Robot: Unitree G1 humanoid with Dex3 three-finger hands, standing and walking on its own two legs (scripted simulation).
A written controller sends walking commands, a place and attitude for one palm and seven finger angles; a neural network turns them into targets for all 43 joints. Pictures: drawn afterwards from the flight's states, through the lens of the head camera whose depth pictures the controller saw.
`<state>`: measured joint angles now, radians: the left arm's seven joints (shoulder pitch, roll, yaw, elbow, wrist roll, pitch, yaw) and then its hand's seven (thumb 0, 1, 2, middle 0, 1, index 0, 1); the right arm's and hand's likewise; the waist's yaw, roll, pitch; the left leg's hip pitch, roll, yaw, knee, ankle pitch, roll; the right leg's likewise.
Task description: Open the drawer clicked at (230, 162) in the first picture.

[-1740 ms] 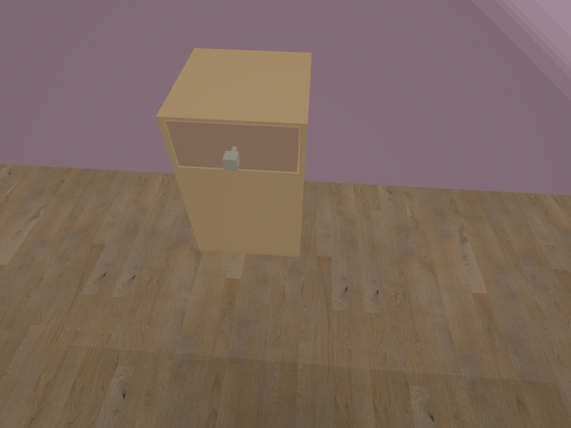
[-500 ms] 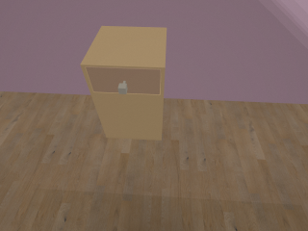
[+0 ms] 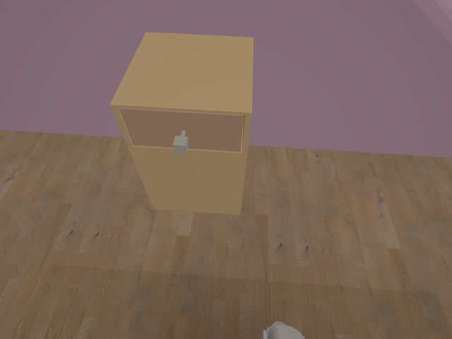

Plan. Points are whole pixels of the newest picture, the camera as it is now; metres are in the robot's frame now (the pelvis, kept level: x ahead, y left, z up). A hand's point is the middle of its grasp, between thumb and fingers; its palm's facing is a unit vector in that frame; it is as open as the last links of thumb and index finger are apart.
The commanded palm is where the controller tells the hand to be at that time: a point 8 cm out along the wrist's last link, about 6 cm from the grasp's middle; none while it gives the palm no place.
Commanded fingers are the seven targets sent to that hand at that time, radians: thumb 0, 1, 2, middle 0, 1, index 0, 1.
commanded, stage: take the last steps up to it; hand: left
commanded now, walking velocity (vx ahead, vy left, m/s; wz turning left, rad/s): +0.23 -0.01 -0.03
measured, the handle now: (182, 140) +0.69 +0.19 -0.19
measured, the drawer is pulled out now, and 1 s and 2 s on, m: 0.00 0.00 0.00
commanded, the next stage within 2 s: come to a stop and stand still in 0.18 s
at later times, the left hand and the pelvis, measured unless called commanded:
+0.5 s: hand (160, 302) +0.20 +0.16 -0.18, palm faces +0.04 -0.97 -0.22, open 7.3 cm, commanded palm none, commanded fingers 0.00 0.90 0.90 -0.20 -0.30 -0.20 -0.30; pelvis +0.17 -0.03 +0.00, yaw +0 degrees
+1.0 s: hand (163, 288) +0.23 +0.16 -0.18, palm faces +0.02 -0.97 -0.26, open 7.3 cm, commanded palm none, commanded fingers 0.00 0.90 0.90 -0.20 -0.30 -0.20 -0.30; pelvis +0.18 -0.04 -0.01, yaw -1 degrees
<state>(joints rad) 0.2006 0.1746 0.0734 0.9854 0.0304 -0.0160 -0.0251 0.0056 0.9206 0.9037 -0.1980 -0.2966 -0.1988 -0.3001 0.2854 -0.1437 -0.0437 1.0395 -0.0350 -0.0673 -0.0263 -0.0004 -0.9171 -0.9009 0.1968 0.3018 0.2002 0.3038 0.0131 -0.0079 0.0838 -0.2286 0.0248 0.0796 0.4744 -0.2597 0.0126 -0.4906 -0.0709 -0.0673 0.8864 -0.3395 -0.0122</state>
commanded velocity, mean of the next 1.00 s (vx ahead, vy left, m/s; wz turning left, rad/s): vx -0.08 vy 0.01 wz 0.00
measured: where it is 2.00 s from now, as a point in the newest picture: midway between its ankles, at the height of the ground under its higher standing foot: outside the picture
